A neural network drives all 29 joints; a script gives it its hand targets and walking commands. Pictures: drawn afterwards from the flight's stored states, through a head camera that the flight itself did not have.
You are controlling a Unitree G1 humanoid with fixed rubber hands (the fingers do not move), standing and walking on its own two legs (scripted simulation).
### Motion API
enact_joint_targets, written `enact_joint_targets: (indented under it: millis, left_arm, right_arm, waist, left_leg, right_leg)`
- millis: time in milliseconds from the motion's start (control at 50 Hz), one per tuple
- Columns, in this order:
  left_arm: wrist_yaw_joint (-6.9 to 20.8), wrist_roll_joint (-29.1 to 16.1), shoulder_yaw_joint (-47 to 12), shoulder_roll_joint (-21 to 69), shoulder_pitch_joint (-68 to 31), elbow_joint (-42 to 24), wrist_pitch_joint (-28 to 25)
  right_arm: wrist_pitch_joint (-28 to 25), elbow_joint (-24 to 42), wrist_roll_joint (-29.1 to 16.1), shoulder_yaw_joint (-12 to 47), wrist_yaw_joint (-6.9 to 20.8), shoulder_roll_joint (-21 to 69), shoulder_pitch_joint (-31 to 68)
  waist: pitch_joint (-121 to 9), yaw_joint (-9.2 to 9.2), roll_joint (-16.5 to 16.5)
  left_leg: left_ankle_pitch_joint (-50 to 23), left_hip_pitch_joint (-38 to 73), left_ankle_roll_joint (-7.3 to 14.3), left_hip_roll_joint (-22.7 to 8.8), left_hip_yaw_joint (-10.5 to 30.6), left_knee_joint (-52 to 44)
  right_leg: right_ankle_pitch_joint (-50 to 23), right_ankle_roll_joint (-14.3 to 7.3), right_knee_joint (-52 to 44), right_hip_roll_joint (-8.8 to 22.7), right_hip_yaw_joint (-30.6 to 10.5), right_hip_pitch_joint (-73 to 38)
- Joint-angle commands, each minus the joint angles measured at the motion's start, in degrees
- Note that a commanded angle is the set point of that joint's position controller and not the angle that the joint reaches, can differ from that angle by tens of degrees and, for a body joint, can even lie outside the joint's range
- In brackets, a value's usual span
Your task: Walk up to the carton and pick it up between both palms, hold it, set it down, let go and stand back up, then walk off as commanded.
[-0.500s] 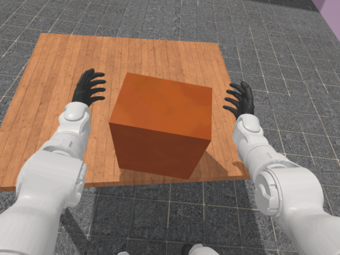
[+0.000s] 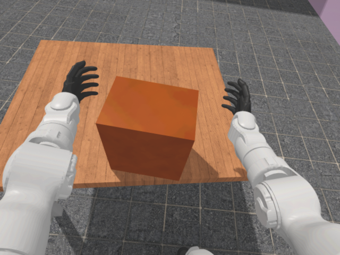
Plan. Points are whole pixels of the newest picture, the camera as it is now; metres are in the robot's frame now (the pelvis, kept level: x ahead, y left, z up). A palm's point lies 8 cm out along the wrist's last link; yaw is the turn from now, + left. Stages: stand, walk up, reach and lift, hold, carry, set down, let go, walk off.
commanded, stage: set down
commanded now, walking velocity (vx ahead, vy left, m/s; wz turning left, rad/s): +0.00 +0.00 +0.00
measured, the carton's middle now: (150, 133) +0.46 -0.01 -0.06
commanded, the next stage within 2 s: none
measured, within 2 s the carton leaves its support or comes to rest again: neither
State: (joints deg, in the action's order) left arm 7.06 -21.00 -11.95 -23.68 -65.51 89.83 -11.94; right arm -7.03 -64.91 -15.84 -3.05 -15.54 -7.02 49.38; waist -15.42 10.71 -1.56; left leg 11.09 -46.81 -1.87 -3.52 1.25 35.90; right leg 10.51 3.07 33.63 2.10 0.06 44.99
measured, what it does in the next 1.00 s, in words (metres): stands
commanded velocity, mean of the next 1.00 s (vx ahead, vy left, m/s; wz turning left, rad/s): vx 0.00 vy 0.00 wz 0.00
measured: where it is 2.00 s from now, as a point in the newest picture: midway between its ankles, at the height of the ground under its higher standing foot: outside the picture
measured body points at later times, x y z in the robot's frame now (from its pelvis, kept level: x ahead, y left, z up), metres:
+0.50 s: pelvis +0.00 +0.01 +0.00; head +0.05 +0.04 +0.45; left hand +0.44 +0.22 +0.04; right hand +0.37 -0.20 +0.04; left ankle +0.04 +0.14 -0.71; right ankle +0.04 -0.15 -0.71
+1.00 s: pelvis +0.01 +0.01 +0.01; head +0.06 +0.03 +0.45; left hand +0.37 +0.24 -0.01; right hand +0.30 -0.20 -0.01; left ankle +0.04 +0.14 -0.71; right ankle +0.04 -0.15 -0.71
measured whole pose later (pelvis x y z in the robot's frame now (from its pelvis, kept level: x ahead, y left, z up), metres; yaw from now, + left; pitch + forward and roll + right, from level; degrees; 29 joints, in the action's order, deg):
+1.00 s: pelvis +0.01 +0.01 +0.01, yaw +0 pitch +12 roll -2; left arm 11.4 -18.3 -5.8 -23.9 -24.6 57.0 -13.6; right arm -16.3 -39.5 -15.9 -1.0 -18.7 -1.5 10.9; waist -6.8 3.6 -1.7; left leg 14.1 -34.7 -1.9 -3.5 0.9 36.6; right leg 12.7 3.1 32.9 2.2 -0.2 32.3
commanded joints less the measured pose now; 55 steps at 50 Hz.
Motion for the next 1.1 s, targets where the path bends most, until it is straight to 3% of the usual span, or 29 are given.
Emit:
enact_joint_targets:
  millis: [0,20,60,120,140,160,180,220,240,260,300,360,380,420,440,540,640,660,740,760,800,820,900,940,980,1020,1040,1060,1080]
  left_arm:
    - [0.37,0.92,3.09,-12.28,-17.94,-10.84,-1.47]
    - [0.34,1.50,5.08,-14.22,-16.75,-12.56,-1.77]
    - [0.61,0.17,3.77,-13.27,-17.00,-13.23,-1.52]
    - [0.59,2.29,4.08,-9.82,-8.92,-16.08,-1.04]
    - [0.77,0.40,4.51,-14.18,-15.68,-18.27,-1.63]
    - [1.00,4.67,7.17,-10.77,-2.83,-19.81,-1.25]
    - [0.94,3.64,7.36,-12.30,-9.50,-20.67,-2.01]
    - [1.22,3.19,6.17,-13.03,-10.99,-21.82,-1.65]
    - [1.07,0.97,5.85,-12.77,-11.15,-20.33,-1.68]
    - [1.16,2.15,6.70,-12.82,-6.96,-22.98,-2.11]
    - [1.04,2.36,6.57,-11.20,-2.83,-23.59,-1.80]
    - [1.19,0.34,5.30,-12.34,-5.39,-23.74,-1.78]
    - [1.08,1.14,6.53,-12.16,-1.04,-26.36,-1.78]
    - [1.05,-1.38,4.24,-13.13,-5.67,-26.09,-2.40]
    - [1.21,-0.20,4.65,-12.01,-0.27,-28.38,-2.67]
    - [1.83,-0.41,6.64,-14.09,1.74,-30.74,-2.81]
    - [2.90,3.19,9.74,-14.13,13.19,-34.56,-2.80]
    - [2.77,1.88,8.51,-13.65,11.04,-33.69,-2.49]
    - [3.20,1.10,8.97,-13.67,15.17,-36.90,-3.83]
    - [3.82,3.27,11.07,-13.50,24.42,-41.61,-4.54]
    - [3.51,2.49,10.22,-14.80,19.25,-41.02,-3.97]
    - [3.84,1.55,10.30,-13.79,23.14,-42.49,-4.31]
    - [4.00,1.60,10.48,-14.70,24.32,-45.15,-5.21]
    - [4.90,3.62,12.48,-13.42,34.20,-47.87,-4.44]
    - [4.49,1.36,10.78,-14.41,29.69,-50.36,-5.83]
    - [4.76,0.42,10.52,-15.39,31.07,-48.69,-6.70]
    - [4.74,1.52,10.78,-15.17,33.60,-47.77,-6.43]
    - [4.96,3.53,13.02,-14.28,40.22,-49.38,-6.52]
    - [5.33,1.67,12.07,-14.70,38.51,-48.87,-6.35]
  right_arm:
    - [-3.54,13.24,-4.23,3.05,-1.77,-5.63,16.23]
    - [-3.45,15.12,-4.30,4.56,-2.02,-4.21,15.86]
    - [-2.45,15.63,-3.90,2.92,-1.87,-5.32,14.70]
    - [-4.09,14.33,-3.82,4.61,-1.92,-4.41,7.52]
    - [-3.26,20.96,-3.95,3.32,-2.00,-4.15,15.37]
    - [-5.29,16.25,-4.18,6.24,-2.22,-1.99,0.61]
    - [-5.40,21.43,-3.22,3.65,-2.33,-3.55,8.55]
    - [-4.56,18.83,-3.66,4.72,-2.16,-3.73,7.71]
    - [-3.22,17.22,-2.71,3.48,-2.08,-2.93,6.33]
    - [-4.21,21.17,-2.10,4.49,-2.44,-1.59,4.00]
    - [-4.63,21.32,-2.42,5.18,-2.46,-1.49,2.64]
    - [-2.96,21.68,-1.56,4.07,-2.48,-1.02,2.68]
    - [-4.14,24.97,-1.55,4.54,-2.52,-1.81,1.22]
    - [-3.33,23.16,0.37,-0.13,-2.96,-3.76,3.16]
    - [-3.71,23.72,-0.52,2.63,-2.92,-2.07,-1.92]
    - [-4.75,26.64,-0.15,2.38,-3.23,-1.29,-1.70]
    - [-6.89,29.15,-0.83,6.63,-2.93,2.12,-15.14]
    - [-7.21,29.88,-0.16,3.77,-3.33,0.88,-11.24]
    - [-8.57,33.27,1.35,4.38,-3.84,2.50,-15.88]
    - [-10.26,34.43,1.62,6.76,-4.47,4.49,-26.08]
    - [-10.46,32.83,1.07,3.66,-4.17,2.14,-21.88]
    - [-11.03,35.01,2.44,3.61,-4.38,3.24,-25.62]
    - [-10.96,35.97,2.52,4.45,-3.83,3.71,-25.20]
    - [-13.13,37.75,3.13,5.79,-4.56,4.97,-32.98]
    - [-13.20,39.37,4.38,2.92,-4.82,4.06,-30.08]
    - [-13.33,40.19,3.90,5.84,-4.34,6.26,-30.76]
    - [-13.78,38.72,3.40,5.53,-4.31,5.53,-32.90]
    - [-14.66,38.74,2.97,7.75,-4.20,6.89,-38.74]
    - [-14.51,38.04,3.97,5.91,-4.72,6.63,-37.01]
  waist:
    - [-28.53,-1.50,7.81]
    - [-29.08,-3.99,6.55]
    - [-28.88,-1.07,6.20]
    - [-24.85,-3.29,9.48]
    - [-28.43,-3.52,8.22]
    - [-24.07,-4.48,9.51]
    - [-28.67,-4.83,8.61]
    - [-22.86,-4.45,10.10]
    - [-21.41,-2.32,7.28]
    - [-20.88,-5.04,8.05]
    - [-20.38,-5.96,7.47]
    - [-18.17,-3.96,8.01]
    - [-20.36,-5.84,6.97]
    - [-19.32,-2.08,8.27]
    - [-18.62,-4.12,9.20]
    - [-18.38,-5.85,5.99]
    - [-13.11,-8.87,7.23]
    - [-13.69,-7.06,7.02]
    - [-12.52,-6.97,5.43]
    - [-12.67,-8.69,5.55]
    - [-13.33,-7.32,9.53]
    - [-11.82,-7.15,6.30]
    - [-8.29,-8.93,7.95]
    - [-10.54,-9.73,6.77]
    - [-10.62,-7.79,7.88]
    - [-6.17,-9.97,5.96]
    - [-4.52,-8.53,5.76]
    - [-3.99,-11.87,6.72]
    - [-4.43,-9.19,3.72]
  left_leg:
    - [-8.26,31.20,-0.20,6.10,-3.52,-1.43]
    - [-8.75,30.91,0.23,6.38,-4.46,-1.21]
    - [-8.10,31.52,0.27,6.42,-4.22,-1.83]
    - [-13.05,37.20,-0.84,5.50,-3.89,-0.68]
    - [-11.19,36.09,-0.28,6.20,-4.63,-0.87]
    - [-14.08,38.31,-0.43,6.08,-4.13,-0.98]
    - [-14.51,35.69,-0.65,6.14,-3.83,0.27]
    - [-10.07,36.55,-0.17,5.68,-3.46,-0.97]
    - [-6.24,35.21,0.28,5.38,-3.49,-2.02]
    - [-5.50,34.00,0.45,5.59,-4.06,-1.98]
    - [-5.04,35.53,0.40,5.41,-3.77,-1.83]
    - [-1.00,34.70,0.32,5.36,-3.69,-2.61]
    - [-2.94,34.30,0.58,5.55,-4.15,-2.02]
    - [-0.47,33.99,-0.41,5.53,-3.94,-1.43]
    - [-1.79,34.81,-0.60,5.53,-3.61,-1.32]
    - [-3.13,34.99,0.34,5.58,-4.18,-2.11]
    - [-3.31,36.09,1.15,5.79,-4.05,-2.74]
    - [-2.21,34.66,0.72,5.50,-4.39,-2.50]
    - [-4.21,34.24,0.62,5.57,-4.68,-1.74]
    - [-7.23,37.45,0.89,5.60,-3.78,-2.12]
    - [-5.84,37.27,-0.22,5.72,-4.61,-1.60]
    - [-6.17,37.83,0.39,5.51,-4.15,-1.52]
    - [-2.84,35.08,0.43,5.40,-4.14,-2.45]
    - [-8.39,39.19,0.13,5.66,-4.25,-2.17]
    - [-6.62,37.87,-0.53,5.52,-4.23,-1.22]
    - [-3.19,33.98,0.92,5.36,-3.89,-1.41]
    - [-3.62,34.11,0.88,5.10,-3.98,-1.63]
    - [-5.65,35.34,0.80,5.23,-4.04,-1.49]
    - [-5.54,35.44,1.10,5.31,-4.30,-1.68]
  right_leg:
    - [-17.14,-0.92,-5.39,-3.25,3.07,-25.09]
    - [-17.84,-1.11,-5.82,-2.61,0.91,-26.81]
    - [-16.27,-0.65,-6.34,-3.20,2.40,-26.39]
    - [-17.86,-1.97,-6.14,-4.09,3.27,-24.23]
    - [-16.37,-0.83,-6.00,-3.52,2.80,-24.18]
    - [-19.04,-1.54,-6.92,-3.78,2.28,-27.06]
    - [-19.14,-0.91,-5.58,-3.84,2.43,-26.82]
    - [-13.42,-0.92,-6.01,-3.36,2.50,-24.36]
    - [-9.30,-1.01,-7.46,-3.42,2.90,-22.24]
    - [-7.71,-1.03,-7.31,-3.28,1.62,-23.49]
    - [-7.32,-1.35,-6.95,-3.26,2.20,-24.34]
    - [-3.81,-1.46,-7.35,-3.32,2.65,-21.97]
    - [-5.11,-1.73,-6.82,-3.34,2.32,-24.51]
    - [-2.56,-1.63,-6.80,-3.40,3.67,-21.84]
    - [-3.65,-1.95,-6.21,-3.26,2.97,-23.29]
    - [-4.11,-1.60,-7.02,-3.26,2.66,-24.57]
    - [-4.55,-1.65,-7.11,-2.48,1.04,-27.93]
    - [-2.97,-2.10,-7.51,-2.64,1.37,-26.47]
    - [-5.18,-2.05,-6.82,-2.55,1.60,-27.83]
    - [-9.03,-1.91,-6.72,-2.73,1.45,-30.26]
    - [-6.20,-2.28,-6.94,-2.84,1.73,-27.29]
    - [-6.28,-2.00,-7.28,-2.75,1.95,-28.71]
    - [-1.37,-2.63,-6.89,-2.38,1.95,-29.27]
    - [-7.91,-2.15,-7.12,-2.62,1.64,-30.43]
    - [-5.19,-2.02,-6.83,-2.44,2.28,-29.29]
    - [-1.41,-2.28,-6.43,-2.13,2.06,-29.24]
    - [-1.93,-2.69,-7.14,-2.19,1.27,-28.18]
    - [-3.61,-2.63,-6.80,-2.00,0.76,-31.47]
    - [-4.46,-2.42,-7.45,-2.01,0.99,-31.10]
